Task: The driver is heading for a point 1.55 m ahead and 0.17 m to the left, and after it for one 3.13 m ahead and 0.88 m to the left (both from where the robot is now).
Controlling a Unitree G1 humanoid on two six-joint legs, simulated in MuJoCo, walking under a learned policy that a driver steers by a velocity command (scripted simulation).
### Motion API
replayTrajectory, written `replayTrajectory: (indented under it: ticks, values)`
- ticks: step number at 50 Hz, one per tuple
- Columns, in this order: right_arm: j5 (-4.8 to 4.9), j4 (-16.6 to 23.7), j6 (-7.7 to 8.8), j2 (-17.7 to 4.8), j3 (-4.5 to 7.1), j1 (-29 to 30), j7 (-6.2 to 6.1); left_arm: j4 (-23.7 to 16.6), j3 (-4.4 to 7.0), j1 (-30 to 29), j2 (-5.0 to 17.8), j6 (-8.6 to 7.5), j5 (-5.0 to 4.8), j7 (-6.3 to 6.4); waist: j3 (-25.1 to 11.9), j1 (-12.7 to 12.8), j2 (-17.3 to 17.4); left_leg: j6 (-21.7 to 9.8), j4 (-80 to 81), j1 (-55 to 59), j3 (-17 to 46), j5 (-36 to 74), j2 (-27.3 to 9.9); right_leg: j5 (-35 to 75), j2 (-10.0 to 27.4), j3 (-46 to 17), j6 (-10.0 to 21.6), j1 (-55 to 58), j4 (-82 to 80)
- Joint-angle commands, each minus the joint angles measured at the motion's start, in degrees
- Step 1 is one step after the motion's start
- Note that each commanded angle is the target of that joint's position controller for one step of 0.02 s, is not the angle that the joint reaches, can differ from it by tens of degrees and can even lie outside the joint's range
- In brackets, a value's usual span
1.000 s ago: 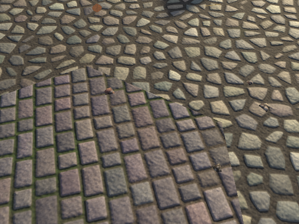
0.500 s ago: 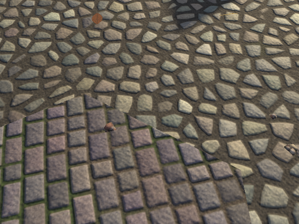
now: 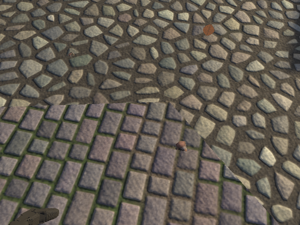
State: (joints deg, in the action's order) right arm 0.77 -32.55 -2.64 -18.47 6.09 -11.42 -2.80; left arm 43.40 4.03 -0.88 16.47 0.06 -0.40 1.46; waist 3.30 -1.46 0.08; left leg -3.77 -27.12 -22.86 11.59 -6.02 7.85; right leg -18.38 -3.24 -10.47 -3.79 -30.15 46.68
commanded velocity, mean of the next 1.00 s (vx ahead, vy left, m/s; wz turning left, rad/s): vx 0.01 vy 0.00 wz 0.13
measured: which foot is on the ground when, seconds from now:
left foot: down 0.00-0.16, up 0.18-0.54, down 0.56-0.94, up 0.96-1.00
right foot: up 0.00-0.14, down 0.16-0.56, up 0.58-0.92, down 0.94-1.00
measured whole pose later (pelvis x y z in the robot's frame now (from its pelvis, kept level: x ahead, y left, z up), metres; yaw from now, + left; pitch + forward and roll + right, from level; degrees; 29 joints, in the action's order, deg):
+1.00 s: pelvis +0.02 -0.06 -0.02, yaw +3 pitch +2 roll +1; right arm -0.1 -38.1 -0.6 -17.5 5.6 -5.9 -1.1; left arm 35.5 5.4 11.8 18.4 2.3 -0.6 -1.1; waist 3.1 1.1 2.7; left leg 3.6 -57.1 -23.6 -3.1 -31.9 -5.3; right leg -19.4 -0.4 2.8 4.0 -22.1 38.9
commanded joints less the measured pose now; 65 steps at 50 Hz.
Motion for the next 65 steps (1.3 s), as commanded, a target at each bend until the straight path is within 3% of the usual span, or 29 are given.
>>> replayTrajectory:
  ticks: [1, 7, 8, 9, 10, 11, 12, 15, 18, 22, 26, 27, 28, 29, 30, 31, 32, 36, 40, 45, 46, 47, 48, 49, 50, 52, 57, 60, 65]
  values:
    - [-0.18, 5.2, -0.09, -9.0, 2.66, 1.0, -0.26, -2.8, 1.37, 0.5, 4.5, -0.92, -0.16, -0.09, -10.2, 0.2, 9.1, -6.2, 7.6, 9.9, 18.4, -5.7, -12.3, 1.6, -1.6, 1.3, -0.2, 1.6, -3.9]
    - [0.75, 7.2, -0.78, -9.0, 2.36, 4.7, 0.64, -1.5, 2.96, 6.6, 7.2, -2.7, -0.36, -1.17, -9.8, 2.3, 10.1, -3.6, 2.6, 7.0, 22.9, -6.3, -8.8, 7.8, -0.1, 2.2, 2.5, 15.5, -23.9]
    - [0.88, 7.0, -0.9, -6.9, 1.66, 2.5, 0.85, -1.3, 3.65, 7.8, 9.3, -2.44, 0.05, -0.99, -11.4, 1.4, 4.4, -1.3, -3.8, 2.2, 19.1, -19.0, -5.1, 10.1, 7.0, -2.2, 5.1, 22.8, -27.9]
    - [1.03, 7.7, -0.79, -4.5, 0.89, 0.6, 1.08, -2.3, 4.15, 6.6, 13.5, -1.55, 1.31, -0.55, -10.4, -1.0, -10.7, 1.6, -16.6, -8.6, 6.4, -29.5, 2.9, 12.5, 18.8, -15.5, 12.1, 27.1, -30.5]
    - [0.43, 8.1, 0.14, -9.0, 2.15, -0.1, 1.68, -3.1, 3.98, 5.5, 12.0, -1.74, 3.14, -0.5, -8.6, -1.5, -16.2, 4.3, -30.5, -13.0, 2.0, -28.4, 0.7, 13.6, 25.1, -23.2, 17.9, 22.2, -32.7]
    - [0.25, 6.6, 0.32, -12.2, 2.98, -0.6, 2.11, -5.1, 3.08, 2.0, 8.6, -1.78, 2.7, 0.07, -7.1, -1.9, -12.1, 5.7, -36.6, -13.4, 0.2, -24.0, -2.9, 12.1, 23.6, -17.6, 17.5, 20.6, -31.9]
    - [0.4, 5.0, -0.02, -12.2, 3.15, -1.3, 2.17, -5.9, 2.51, 0.0, 6.5, -1.39, 1.8, 0.79, -5.7, -1.8, -8.7, 6.4, -39.4, -13.1, -1.1, -19.8, -4.1, 8.9, 19.3, -10.6, 15.0, 19.2, -30.8]
    - [0.5, 4.7, -0.7, -7.7, 1.41, -1.2, 2.4, -6.2, 1.74, 2.2, 6.6, -0.32, 1.1, 2.24, -3.8, 0.3, -5.1, 8.1, -46.2, -15.7, -6.3, -14.8, -6.6, 14.6, 15.8, -1.5, 14.5, 19.8, -30.3]
    - [0.53, 6.8, -0.12, -5.1, -0.11, 3.7, 2.01, -4.9, 2.06, 8.3, 8.4, 0.38, 1.55, 1.72, -5.3, 4.1, -6.7, 9.4, -38.6, -16.7, -8.4, -16.0, -8.5, 20.5, 16.6, 0.4, 17.0, 26.2, -29.7]
    - [-0.45, 6.4, 0.43, -2.9, -1.54, 3.9, 1.98, -4.7, 2.65, 8.0, 10.7, 0.71, 0.79, 0.18, -8.3, 4.2, -9.2, 8.9, -24.6, -5.8, -10.1, -20.0, -9.1, 26.9, 17.4, 3.6, 17.6, 24.9, -27.7]
    - [-1.1, 1.5, 0.59, -0.4, -2.06, -2.3, 1.83, -2.8, 0.44, 7.9, 6.5, 0.12, -1.0, -1.64, -8.2, 0.7, -9.5, 6.5, 3.5, 12.4, -12.1, -7.8, -6.7, 26.2, 14.9, 3.5, 15.0, 18.7, -24.0]
    - [-1.11, 0.9, 0.59, -2.2, -1.6, -2.9, 1.72, -2.0, 0.2, 9.9, 6.2, -0.33, -1.71, -2.0, -7.7, 0.5, -8.9, 5.0, 9.9, 19.2, -11.5, -1.2, -6.8, 23.6, 13.7, 3.3, 12.2, 14.9, -22.9]
    - [-1.18, 1.3, 0.38, -6.3, -0.67, -4.4, 1.06, -2.2, -0.19, 11.9, 5.6, -1.09, -0.59, -2.65, -10.3, 1.2, -4.3, 3.2, 7.2, 27.3, -5.1, 7.5, -13.8, 14.6, 11.2, 3.8, 7.7, 9.7, -19.6]
    - [-2.36, 2.1, -0.32, -11.8, 0.5, -2.6, 0.29, -3.6, -0.92, 12.4, 3.1, -2.0, 0.53, -3.35, -10.9, 2.9, 9.6, -2.9, 2.8, 28.7, 2.2, 20.2, -24.7, -2.8, 5.9, 9.0, 3.4, 1.6, -12.8]
    - [-3.12, 1.8, -0.17, -10.6, 0.85, -1.3, 0.54, -4.4, 0.01, 9.6, 6.4, -2.02, -0.82, -2.81, -10.9, 0.3, 14.5, -9.4, 5.3, 20.1, 4.0, 15.6, -28.6, -12.5, 4.9, 12.0, 1.6, 1.9, -4.9]
    - [-3.45, 2.4, 0.5, -8.8, 0.4, -0.2, 0.67, -4.3, 1.35, 8.4, 9.8, -1.43, -1.73, -2.26, -7.8, -1.0, 13.2, -10.9, 6.9, 18.0, 3.6, 15.0, -28.1, -15.2, 5.1, 11.1, 0.7, -0.4, 5.6]
    - [-3.28, 2.1, 1.07, -7.2, 0.07, 0.9, 0.43, -3.7, 2.14, 9.6, 9.7, -0.46, -2.05, -1.64, -6.5, -0.4, 13.1, -10.6, 7.3, 17.5, 1.8, 16.1, -27.6, -16.1, 5.0, 10.4, 0.1, -3.7, 14.1]
    - [-1.89, 1.6, 2.45, -3.6, -0.71, 6.6, -0.15, -4.0, 2.25, 12.7, 6.1, 2.99, -1.28, -0.25, -3.8, 2.3, 9.8, -7.6, 8.1, 14.7, -7.8, 15.1, -25.0, -7.0, 7.0, 10.1, -2.0, -5.8, 19.1]
    - [-1.65, 0.4, 2.17, -5.2, 0.36, 6.4, -0.3, -8.3, 1.06, 9.5, 3.4, 3.14, -1.0, -2.27, -6.3, 0.6, 8.8, -7.5, 6.2, 16.8, -12.2, 14.2, -26.1, -3.5, 8.5, 12.7, -1.2, -0.5, 5.4]
    - [0.72, -1.1, 2.65, -7.3, 1.64, 7.2, 1.25, -10.1, 2.54, 13.9, 5.8, 4.17, -1.22, -3.57, -7.8, 3.0, 8.1, -3.7, -1.0, 15.1, -16.0, 13.3, -28.3, 2.0, 5.6, 17.7, 3.6, 10.4, -9.8]
    - [0.92, -2.3, 2.74, -6.0, 1.51, 5.2, 1.6, -9.5, 3.36, 16.4, 6.9, 4.21, -1.02, -2.94, -8.0, 3.8, 5.2, -0.6, -6.7, 11.8, -18.8, 8.4, -25.9, 7.2, 3.8, 16.8, 5.6, 16.2, -15.0]
    - [-0.19, -2.7, 2.88, -4.0, 1.14, 3.1, 1.94, -9.3, 5.37, 20.2, 12.5, 3.86, -0.92, -1.8, -8.4, 4.7, -6.4, 4.3, -21.1, 1.5, -23.2, -3.4, -20.0, 27.6, 8.2, 6.0, 9.7, 26.4, -20.8]
    - [-2.65, 2.4, 3.12, -0.3, -0.49, 8.1, 1.67, -11.3, 6.71, 20.5, 20.6, 2.73, 0.46, -1.3, -8.9, 4.0, -23.1, 9.6, -38.7, -18.8, -20.0, -34.4, -8.8, 42.8, 23.1, -22.1, 22.8, 33.2, -24.2]
    - [-1.89, 2.4, 3.63, -3.1, 0.16, 11.2, 1.61, -10.8, 5.92, 24.2, 17.3, 0.65, 0.93, -2.23, -16.3, 8.2, -13.1, 8.3, -46.1, -21.4, -7.9, -34.9, -8.2, 19.2, 24.9, -25.8, 27.2, 35.4, -28.2]
    - [-0.07, 2.5, 4.47, -4.0, 0.37, 12.3, 2.17, -9.6, 5.0, 24.5, 14.8, -0.76, -0.24, -2.31, -12.6, 7.4, -9.8, 5.7, -44.8, -24.8, -5.6, -28.9, -9.8, -7.5, 22.6, -24.5, 24.3, 34.5, -31.7]
    - [-0.02, 1.4, 5.88, -6.5, 1.44, 12.8, 2.44, -10.3, 3.57, 19.4, 11.7, -1.25, -2.03, -1.63, -4.9, 4.6, -5.7, 3.5, -37.1, -25.7, -5.7, -18.8, -11.3, -26.5, 19.8, -23.1, 19.4, 27.7, -35.4]
    - [-1.0, -2.7, 8.13, -3.2, 0.56, 9.0, 3.76, -10.6, 1.88, 19.1, 9.4, -2.33, -0.11, 0.37, -5.4, 3.0, -6.3, 6.2, -25.5, -18.2, -9.1, -0.5, -9.7, -11.9, 13.9, -10.6, 16.1, 24.5, -36.4]
    - [-0.43, -3.1, 8.24, -2.1, -0.42, 10.2, 3.88, -9.7, 1.56, 20.3, 9.5, -2.99, 0.01, 0.25, -2.3, 4.0, -9.2, 7.8, -16.5, -15.2, -10.3, 3.7, -9.4, -6.5, 12.8, -6.3, 15.6, 21.9, -37.1]
    - [0.18, -2.8, 8.12, -1.9, -1.7, 13.1, 4.9, -7.4, 1.42, 21.7, 10.4, -3.25, 0.76, -0.88, 1.0, 7.0, -7.3, 6.1, -8.2, -13.4, -11.6, 5.0, -11.0, 9.4, 15.4, -1.1, 15.5, 24.1, -35.3]
Velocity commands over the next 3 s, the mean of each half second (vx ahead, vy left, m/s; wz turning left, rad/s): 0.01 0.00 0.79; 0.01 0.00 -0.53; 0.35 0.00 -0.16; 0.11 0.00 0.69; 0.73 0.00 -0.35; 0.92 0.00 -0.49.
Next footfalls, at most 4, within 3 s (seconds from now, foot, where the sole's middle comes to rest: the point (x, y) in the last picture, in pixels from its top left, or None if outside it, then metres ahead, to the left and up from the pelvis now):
0.16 right None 0.13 -0.15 -0.77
0.56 left None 0.00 0.10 -0.77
0.94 right None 0.08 -0.15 -0.77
1.46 left None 0.34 0.06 -0.77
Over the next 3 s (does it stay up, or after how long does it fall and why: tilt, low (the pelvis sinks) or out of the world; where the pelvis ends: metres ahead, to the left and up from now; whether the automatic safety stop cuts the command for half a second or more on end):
stays up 0.93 -0.01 0.00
